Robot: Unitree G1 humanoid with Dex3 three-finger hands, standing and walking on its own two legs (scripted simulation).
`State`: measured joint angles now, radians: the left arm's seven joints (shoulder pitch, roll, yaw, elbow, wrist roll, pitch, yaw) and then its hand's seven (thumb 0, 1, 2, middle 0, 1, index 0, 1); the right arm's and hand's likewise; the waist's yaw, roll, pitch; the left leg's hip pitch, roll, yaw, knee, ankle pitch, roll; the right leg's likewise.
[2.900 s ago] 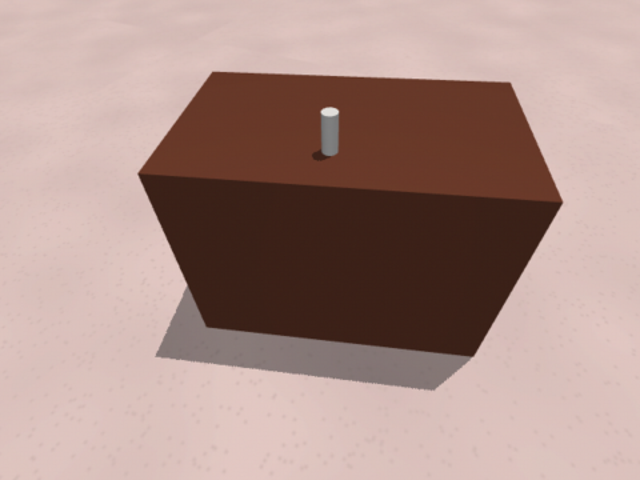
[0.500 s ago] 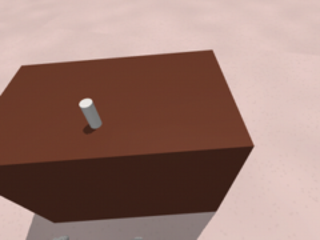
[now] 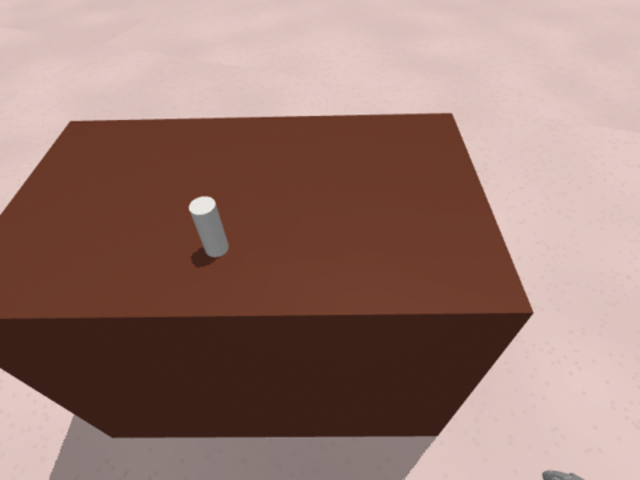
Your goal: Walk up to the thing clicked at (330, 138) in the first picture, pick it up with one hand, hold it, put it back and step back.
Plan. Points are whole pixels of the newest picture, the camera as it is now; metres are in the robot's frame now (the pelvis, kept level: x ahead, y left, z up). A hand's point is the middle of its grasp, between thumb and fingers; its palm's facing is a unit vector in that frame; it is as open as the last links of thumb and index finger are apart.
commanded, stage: walk up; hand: left
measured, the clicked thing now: (210, 228) +0.51 +0.22 -0.01
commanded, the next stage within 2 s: stand in 0.72 s
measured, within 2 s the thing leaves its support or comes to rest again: neither
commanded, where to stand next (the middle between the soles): +0.07 +0.02 m, yaw +0 degrees
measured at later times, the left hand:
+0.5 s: hand out of the picture +0.10 +0.26 -0.14, palm faces -0.02 -0.94 -0.34, open 7.4 cm
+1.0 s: hand out of the picture +0.10 +0.24 -0.14, palm faces -0.03 -0.94 -0.33, open 7.4 cm
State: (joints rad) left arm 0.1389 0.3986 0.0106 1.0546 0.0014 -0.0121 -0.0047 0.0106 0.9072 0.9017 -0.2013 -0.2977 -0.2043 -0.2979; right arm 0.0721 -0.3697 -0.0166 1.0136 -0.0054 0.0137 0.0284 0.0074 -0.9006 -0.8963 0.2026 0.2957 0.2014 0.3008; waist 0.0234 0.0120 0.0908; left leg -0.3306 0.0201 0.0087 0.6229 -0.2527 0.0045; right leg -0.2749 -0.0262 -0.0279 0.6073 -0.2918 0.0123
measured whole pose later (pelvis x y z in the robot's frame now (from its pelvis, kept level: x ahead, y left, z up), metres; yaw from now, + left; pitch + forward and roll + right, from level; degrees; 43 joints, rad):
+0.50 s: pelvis +0.01 +0.00 +0.02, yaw +0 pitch -2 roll -1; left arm 0.07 0.36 0.01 1.12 0.01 -0.01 -0.01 0.01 0.91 0.90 -0.20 -0.30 -0.20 -0.30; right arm 0.07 -0.36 -0.02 1.12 0.00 0.01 0.03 0.01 -0.90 -0.90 0.20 0.30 0.20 0.30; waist -0.01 0.00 0.06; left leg -0.21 0.01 0.01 0.40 -0.15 0.00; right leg -0.15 -0.03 -0.03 0.38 -0.19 0.02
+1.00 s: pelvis +0.03 -0.01 +0.02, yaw +0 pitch -2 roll +0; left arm 0.12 0.35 0.00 1.15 0.01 -0.01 -0.01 0.01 0.91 0.90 -0.20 -0.30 -0.20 -0.30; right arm 0.09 -0.34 -0.01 1.14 -0.01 -0.01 0.02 0.01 -0.90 -0.90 0.20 0.30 0.20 0.30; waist -0.01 0.00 0.04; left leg -0.16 0.01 0.01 0.33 -0.15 -0.01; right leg -0.11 -0.03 -0.03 0.34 -0.20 0.01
